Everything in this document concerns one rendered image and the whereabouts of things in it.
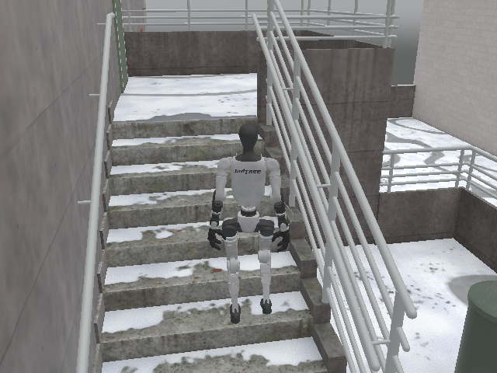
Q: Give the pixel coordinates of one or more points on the humanoid robot head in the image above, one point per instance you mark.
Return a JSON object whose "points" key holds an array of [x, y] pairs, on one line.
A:
{"points": [[248, 134]]}

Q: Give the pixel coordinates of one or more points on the robot right upper arm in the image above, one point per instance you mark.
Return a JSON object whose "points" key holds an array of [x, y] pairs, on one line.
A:
{"points": [[275, 179]]}

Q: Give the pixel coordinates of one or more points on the robot right forearm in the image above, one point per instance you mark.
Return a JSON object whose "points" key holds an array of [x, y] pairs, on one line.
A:
{"points": [[281, 214]]}

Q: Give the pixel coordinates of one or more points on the right robot foot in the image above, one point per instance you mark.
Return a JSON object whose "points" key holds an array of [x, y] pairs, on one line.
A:
{"points": [[266, 308]]}

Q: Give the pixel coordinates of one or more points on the left robot hand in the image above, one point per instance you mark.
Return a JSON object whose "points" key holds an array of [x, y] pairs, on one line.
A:
{"points": [[212, 237]]}

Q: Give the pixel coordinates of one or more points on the robot left upper arm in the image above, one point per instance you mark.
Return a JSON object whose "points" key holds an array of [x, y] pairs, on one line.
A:
{"points": [[221, 179]]}

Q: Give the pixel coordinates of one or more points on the robot left forearm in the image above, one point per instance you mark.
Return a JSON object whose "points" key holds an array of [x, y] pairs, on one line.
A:
{"points": [[216, 210]]}

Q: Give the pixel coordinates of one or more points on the right robot hand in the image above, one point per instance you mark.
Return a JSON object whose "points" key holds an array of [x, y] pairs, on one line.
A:
{"points": [[285, 240]]}

